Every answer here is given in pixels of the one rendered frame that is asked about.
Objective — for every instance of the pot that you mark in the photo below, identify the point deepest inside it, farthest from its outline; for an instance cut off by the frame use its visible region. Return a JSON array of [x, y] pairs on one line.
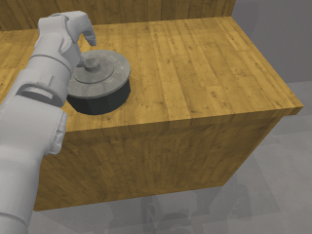
[[101, 105]]

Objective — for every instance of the left robot upper arm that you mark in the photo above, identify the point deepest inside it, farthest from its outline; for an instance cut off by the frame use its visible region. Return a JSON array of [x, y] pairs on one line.
[[29, 130]]

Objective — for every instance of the robot left forearm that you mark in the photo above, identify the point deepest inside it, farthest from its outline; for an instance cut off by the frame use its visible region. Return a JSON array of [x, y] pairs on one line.
[[50, 66]]

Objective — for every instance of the lid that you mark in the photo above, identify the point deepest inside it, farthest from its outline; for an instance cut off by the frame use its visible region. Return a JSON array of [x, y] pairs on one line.
[[114, 72]]

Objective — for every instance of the left robot hand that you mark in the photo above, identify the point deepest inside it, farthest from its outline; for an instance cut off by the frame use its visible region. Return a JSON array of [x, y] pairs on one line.
[[85, 27]]

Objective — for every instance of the knob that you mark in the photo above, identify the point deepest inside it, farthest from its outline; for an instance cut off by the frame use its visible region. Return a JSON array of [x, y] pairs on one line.
[[92, 64]]

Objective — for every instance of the table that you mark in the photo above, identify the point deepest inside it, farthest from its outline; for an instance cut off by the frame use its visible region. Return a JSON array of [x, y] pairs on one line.
[[202, 99]]

